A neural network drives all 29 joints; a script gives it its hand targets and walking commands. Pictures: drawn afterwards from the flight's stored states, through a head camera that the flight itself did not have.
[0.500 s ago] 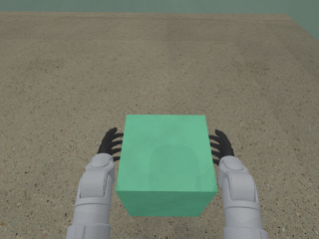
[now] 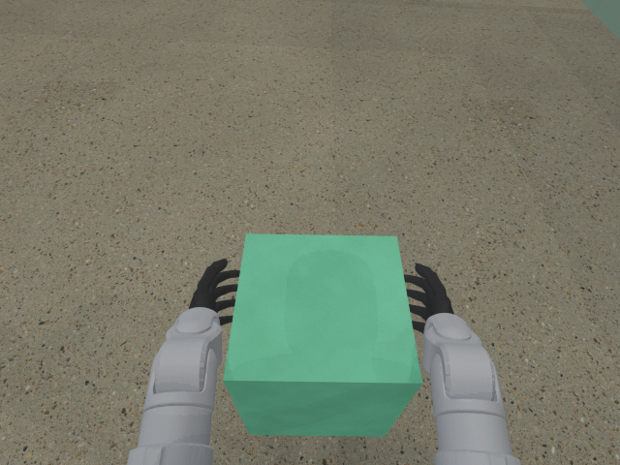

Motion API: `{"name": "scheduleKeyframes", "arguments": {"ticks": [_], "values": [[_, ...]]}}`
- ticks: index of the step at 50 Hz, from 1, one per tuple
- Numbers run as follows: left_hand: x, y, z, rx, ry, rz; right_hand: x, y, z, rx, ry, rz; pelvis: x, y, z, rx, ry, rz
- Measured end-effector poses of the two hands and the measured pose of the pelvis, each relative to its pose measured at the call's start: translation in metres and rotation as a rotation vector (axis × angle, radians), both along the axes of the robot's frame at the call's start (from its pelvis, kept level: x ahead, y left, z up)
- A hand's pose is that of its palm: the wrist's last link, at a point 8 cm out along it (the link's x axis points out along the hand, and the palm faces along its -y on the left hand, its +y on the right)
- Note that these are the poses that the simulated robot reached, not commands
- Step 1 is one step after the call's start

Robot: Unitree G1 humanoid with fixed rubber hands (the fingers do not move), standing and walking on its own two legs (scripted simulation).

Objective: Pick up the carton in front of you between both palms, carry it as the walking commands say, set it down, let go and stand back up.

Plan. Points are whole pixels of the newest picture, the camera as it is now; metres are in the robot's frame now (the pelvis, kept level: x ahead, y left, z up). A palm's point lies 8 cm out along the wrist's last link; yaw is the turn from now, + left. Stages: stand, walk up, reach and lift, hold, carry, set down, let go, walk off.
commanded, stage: carry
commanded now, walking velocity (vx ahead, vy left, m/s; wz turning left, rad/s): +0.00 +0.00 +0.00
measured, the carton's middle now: (319, 341) +0.29 +0.00 -0.07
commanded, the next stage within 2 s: none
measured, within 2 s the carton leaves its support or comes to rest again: neither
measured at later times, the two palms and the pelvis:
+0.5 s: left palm (204, 302) +0.29 +0.15 +0.04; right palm (443, 307) +0.30 -0.15 +0.04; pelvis +0.00 -0.01 -0.01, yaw +1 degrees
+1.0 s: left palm (197, 337) +0.24 +0.15 +0.04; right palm (451, 342) +0.25 -0.15 +0.04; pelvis -0.04 -0.01 +0.00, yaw +1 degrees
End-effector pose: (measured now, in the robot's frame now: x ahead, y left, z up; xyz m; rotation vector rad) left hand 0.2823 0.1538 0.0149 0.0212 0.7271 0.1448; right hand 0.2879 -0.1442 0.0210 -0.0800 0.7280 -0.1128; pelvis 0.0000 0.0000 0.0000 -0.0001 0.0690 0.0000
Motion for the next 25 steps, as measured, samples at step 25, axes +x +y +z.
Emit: {"name": "scheduleKeyframes", "arguments": {"ticks": [25], "values": [[0.007,-0.003,0.026,0.008,-0.082,0.02,0.01,-0.003,0.022,0.019,-0.082,0.009,0.003,-0.007,-0.006,-0.001,-0.047,0.021]]}}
